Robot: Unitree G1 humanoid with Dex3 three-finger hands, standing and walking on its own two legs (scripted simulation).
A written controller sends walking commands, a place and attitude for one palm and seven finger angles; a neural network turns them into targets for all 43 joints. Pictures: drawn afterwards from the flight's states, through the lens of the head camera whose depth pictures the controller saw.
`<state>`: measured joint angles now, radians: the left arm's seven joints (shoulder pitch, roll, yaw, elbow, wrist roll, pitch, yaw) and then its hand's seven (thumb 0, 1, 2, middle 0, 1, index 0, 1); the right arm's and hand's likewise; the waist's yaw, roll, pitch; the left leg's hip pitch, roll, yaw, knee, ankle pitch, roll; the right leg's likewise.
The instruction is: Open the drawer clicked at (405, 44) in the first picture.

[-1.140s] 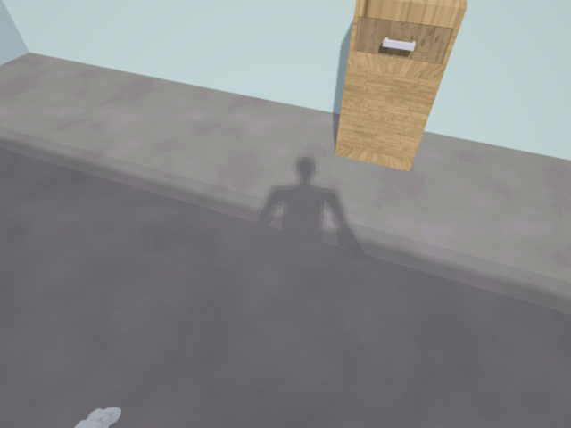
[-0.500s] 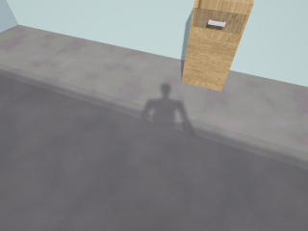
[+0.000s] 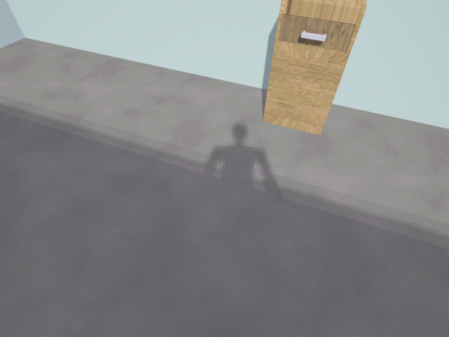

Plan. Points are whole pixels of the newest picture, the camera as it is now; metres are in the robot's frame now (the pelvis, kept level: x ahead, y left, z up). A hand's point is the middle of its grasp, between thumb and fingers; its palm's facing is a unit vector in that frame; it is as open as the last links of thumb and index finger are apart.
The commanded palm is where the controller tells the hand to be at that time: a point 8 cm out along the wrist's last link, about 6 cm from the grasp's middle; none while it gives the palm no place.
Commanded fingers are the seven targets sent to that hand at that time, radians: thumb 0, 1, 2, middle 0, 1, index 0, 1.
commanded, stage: look at it before walking up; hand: left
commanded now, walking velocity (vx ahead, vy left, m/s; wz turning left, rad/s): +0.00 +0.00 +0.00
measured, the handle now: (314, 35) +1.63 -0.41 -0.10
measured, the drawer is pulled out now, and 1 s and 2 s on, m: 0.00 0.00 0.00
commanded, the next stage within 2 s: walk to a spot facing it in 0.30 s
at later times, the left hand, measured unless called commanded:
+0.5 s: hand out of the picture +0.07 +0.24 -0.16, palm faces -0.03 -0.94 -0.33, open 7.4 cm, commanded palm none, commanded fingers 0.00 0.90 0.90 -0.20 -0.30 -0.20 -0.30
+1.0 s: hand out of the picture +0.14 +0.12 -0.17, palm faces -0.18 -0.97 -0.19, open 7.4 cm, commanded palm none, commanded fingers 0.00 0.90 0.90 -0.20 -0.30 -0.20 -0.30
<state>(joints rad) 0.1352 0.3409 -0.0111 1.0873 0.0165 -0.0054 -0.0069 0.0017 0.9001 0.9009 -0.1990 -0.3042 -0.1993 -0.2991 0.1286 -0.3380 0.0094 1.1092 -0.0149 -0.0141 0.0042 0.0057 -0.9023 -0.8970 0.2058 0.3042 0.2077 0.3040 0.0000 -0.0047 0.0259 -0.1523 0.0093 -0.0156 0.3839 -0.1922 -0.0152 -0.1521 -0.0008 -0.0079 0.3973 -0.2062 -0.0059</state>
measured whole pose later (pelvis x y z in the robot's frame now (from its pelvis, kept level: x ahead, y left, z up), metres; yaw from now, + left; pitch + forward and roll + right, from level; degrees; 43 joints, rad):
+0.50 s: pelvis +0.01 +0.00 +0.00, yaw -1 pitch -2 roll +0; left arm 0.16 0.33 -0.01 1.09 0.02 0.01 0.00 0.00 0.90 0.90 -0.20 -0.30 -0.20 -0.30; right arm 0.13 -0.33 0.01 1.11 -0.02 -0.01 0.00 0.01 -0.90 -0.90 0.20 0.30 0.21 0.30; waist 0.01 0.00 0.02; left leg -0.15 0.02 0.00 0.39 -0.21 -0.02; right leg -0.15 0.01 0.00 0.41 -0.22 -0.01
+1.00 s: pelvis +0.12 -0.06 +0.00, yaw -14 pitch +0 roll +1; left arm 0.39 0.16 0.02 1.04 0.03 -0.06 -0.01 0.00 0.90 0.90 -0.20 -0.30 -0.20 -0.30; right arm 0.23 -0.22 -0.04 1.06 -0.03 -0.01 0.01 0.01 -0.91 -0.90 0.20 0.30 0.20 0.30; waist 0.02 0.01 0.02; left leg -0.54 0.11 0.07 1.14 -0.27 -0.04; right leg -0.14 0.05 -0.03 0.44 -0.30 -0.07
